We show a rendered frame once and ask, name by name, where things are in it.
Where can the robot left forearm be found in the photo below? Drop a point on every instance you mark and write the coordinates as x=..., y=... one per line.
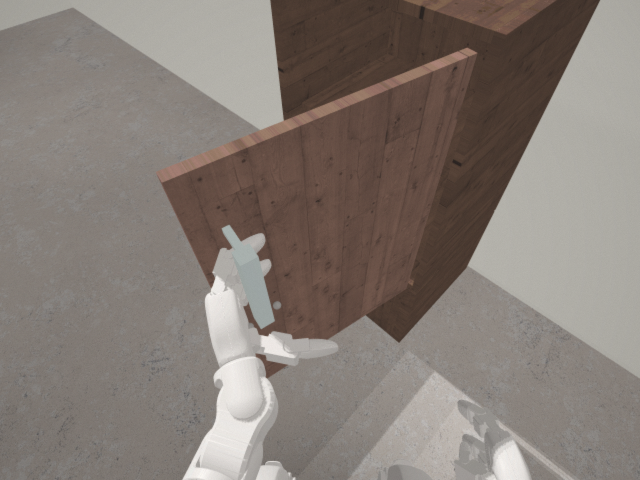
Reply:
x=247, y=408

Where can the right robot hand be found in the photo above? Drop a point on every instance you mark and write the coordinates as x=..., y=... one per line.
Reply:
x=498, y=458

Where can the left robot hand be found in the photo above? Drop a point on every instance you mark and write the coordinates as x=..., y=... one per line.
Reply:
x=228, y=324

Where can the handle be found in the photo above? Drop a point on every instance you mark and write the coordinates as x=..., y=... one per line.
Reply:
x=249, y=268

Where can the robot right shin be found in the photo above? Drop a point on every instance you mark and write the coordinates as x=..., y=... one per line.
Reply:
x=402, y=462

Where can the cupboard door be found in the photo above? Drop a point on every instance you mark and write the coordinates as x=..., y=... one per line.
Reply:
x=342, y=194

